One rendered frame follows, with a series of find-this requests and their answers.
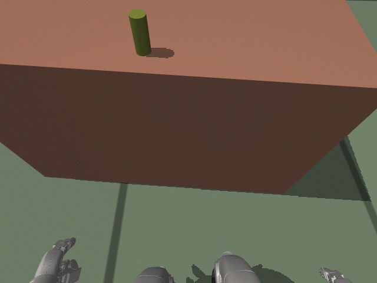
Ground left robot hand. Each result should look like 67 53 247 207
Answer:
34 238 81 283

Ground right robot hand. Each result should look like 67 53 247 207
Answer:
319 268 352 283

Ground can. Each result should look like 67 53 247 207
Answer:
128 9 151 56

